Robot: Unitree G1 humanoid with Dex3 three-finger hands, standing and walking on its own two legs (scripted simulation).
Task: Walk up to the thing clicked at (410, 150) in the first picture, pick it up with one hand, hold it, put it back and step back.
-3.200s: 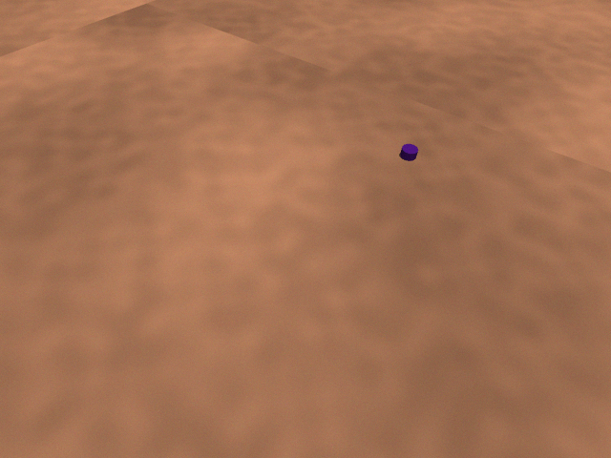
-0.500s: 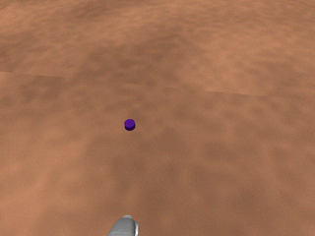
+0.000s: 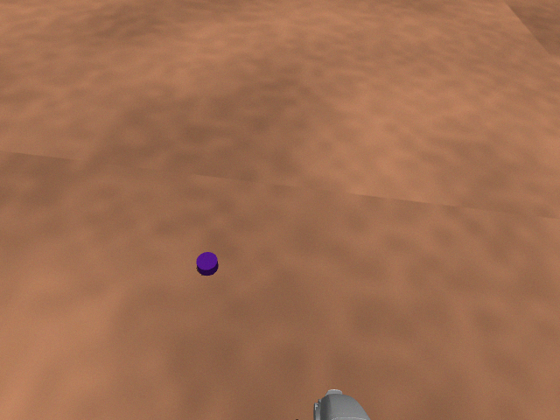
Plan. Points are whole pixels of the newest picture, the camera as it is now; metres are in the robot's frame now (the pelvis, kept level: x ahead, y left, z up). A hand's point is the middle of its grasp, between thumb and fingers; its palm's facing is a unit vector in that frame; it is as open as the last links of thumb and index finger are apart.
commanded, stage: walk up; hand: left
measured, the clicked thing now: (207, 263) +0.79 +0.25 -0.75
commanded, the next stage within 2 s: none
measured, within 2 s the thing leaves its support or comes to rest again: neither
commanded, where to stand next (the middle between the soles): +0.41 +0.00 m, yaw +2 degrees
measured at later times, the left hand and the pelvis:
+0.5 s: hand (120, 379) +0.20 +0.24 -0.12, palm faces +0.03 -0.92 -0.40, open 7.4 cm; pelvis +0.16 -0.03 +0.00, yaw +2 degrees
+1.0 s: hand (124, 298) +0.35 +0.29 -0.15, palm faces -0.03 -0.94 -0.35, open 7.4 cm; pelvis +0.30 +0.01 +0.00, yaw +2 degrees
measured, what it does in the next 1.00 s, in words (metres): walks ahead: right foot, then left foot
